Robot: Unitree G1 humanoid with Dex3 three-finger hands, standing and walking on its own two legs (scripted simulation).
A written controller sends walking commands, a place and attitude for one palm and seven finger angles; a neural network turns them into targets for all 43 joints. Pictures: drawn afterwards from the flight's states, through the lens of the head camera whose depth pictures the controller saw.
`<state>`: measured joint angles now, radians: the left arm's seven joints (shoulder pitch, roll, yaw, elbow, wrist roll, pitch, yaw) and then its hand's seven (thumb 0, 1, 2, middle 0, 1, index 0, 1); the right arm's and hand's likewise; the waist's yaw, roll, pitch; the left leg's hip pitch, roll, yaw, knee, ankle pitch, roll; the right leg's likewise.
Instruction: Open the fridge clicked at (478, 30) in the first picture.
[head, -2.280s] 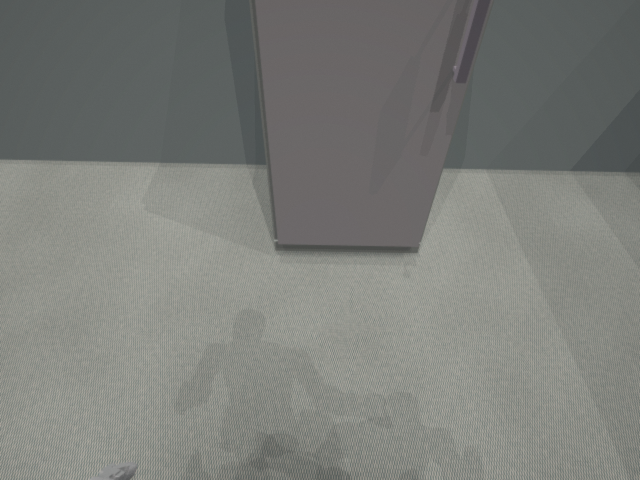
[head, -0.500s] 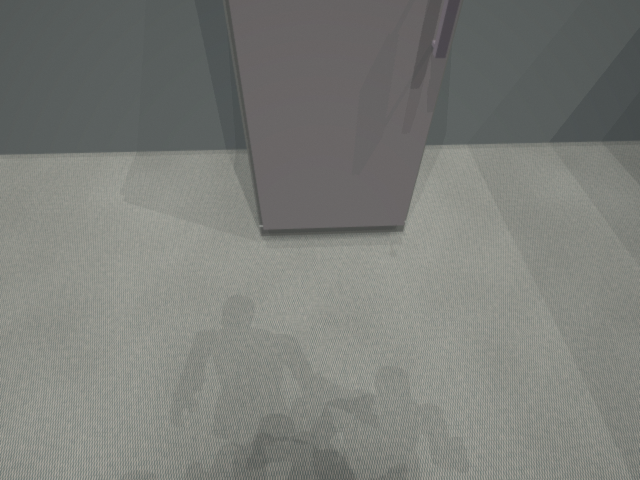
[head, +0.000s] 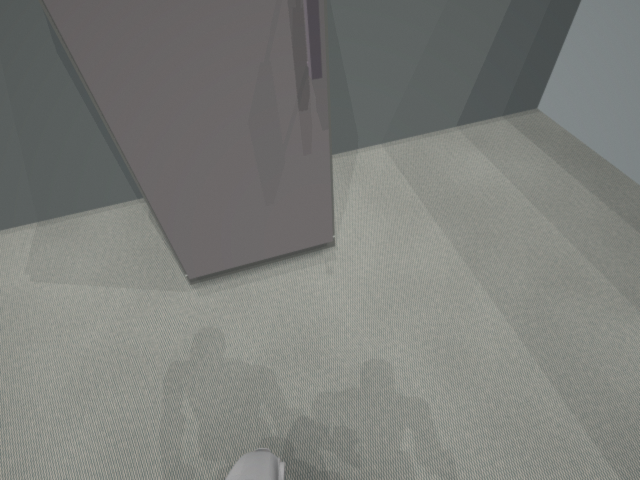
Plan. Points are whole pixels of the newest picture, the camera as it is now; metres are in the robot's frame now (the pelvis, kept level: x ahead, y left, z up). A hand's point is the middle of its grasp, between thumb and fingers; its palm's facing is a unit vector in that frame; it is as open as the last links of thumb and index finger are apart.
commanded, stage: walk to a spot facing it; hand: right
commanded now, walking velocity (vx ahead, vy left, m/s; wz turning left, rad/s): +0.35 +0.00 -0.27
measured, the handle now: (308, 2) +1.02 +0.11 +0.18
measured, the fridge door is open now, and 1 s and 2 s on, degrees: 0 0 0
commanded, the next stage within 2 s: turn to face it in 0.40 s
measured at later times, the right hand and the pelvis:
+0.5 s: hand (440, 450) +0.21 -0.15 -0.17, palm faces +0.28 +0.93 -0.24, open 7.3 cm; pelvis +0.21 +0.05 -0.01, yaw -16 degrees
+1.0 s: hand (448, 413) +0.27 -0.17 -0.18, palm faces +0.19 +0.95 -0.23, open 7.4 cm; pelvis +0.28 +0.03 -0.02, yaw -4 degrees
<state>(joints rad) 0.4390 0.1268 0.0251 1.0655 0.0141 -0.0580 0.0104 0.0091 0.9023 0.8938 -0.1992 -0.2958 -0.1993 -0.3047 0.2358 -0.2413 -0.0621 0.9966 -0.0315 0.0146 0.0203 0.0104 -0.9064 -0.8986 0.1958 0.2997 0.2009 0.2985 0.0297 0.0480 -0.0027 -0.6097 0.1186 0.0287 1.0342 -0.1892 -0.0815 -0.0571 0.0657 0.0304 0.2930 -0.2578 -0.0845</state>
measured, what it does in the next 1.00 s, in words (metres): walks ahead: left foot, then right foot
